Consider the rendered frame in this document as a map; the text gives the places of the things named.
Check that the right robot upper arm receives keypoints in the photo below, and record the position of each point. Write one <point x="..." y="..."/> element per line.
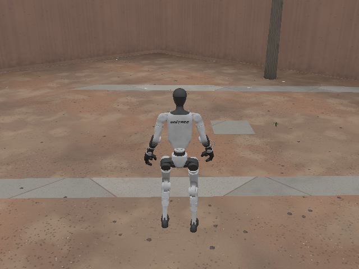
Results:
<point x="200" y="127"/>

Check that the robot head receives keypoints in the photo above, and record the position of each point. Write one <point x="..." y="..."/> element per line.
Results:
<point x="179" y="97"/>

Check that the left robot foot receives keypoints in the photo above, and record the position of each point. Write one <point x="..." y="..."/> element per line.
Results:
<point x="165" y="222"/>

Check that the robot left forearm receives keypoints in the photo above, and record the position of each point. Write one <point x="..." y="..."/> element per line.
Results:
<point x="151" y="147"/>

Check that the robot left hand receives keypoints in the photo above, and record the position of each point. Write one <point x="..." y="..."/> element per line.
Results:
<point x="147" y="158"/>

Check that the left robot upper arm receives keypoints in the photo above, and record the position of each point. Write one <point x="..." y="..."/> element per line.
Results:
<point x="159" y="127"/>

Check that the robot right forearm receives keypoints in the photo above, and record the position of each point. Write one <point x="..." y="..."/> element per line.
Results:
<point x="207" y="145"/>

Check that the robot right hand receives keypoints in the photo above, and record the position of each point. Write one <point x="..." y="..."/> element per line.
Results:
<point x="206" y="154"/>

